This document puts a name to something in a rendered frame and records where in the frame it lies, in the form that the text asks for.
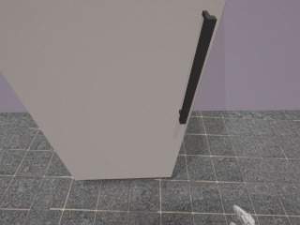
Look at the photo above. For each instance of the fridge door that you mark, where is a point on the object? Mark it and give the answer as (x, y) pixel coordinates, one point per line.
(105, 79)

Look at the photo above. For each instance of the robot right hand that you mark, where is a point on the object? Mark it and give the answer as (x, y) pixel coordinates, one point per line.
(245, 218)

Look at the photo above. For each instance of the handle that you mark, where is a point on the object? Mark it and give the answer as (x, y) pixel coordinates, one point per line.
(208, 26)

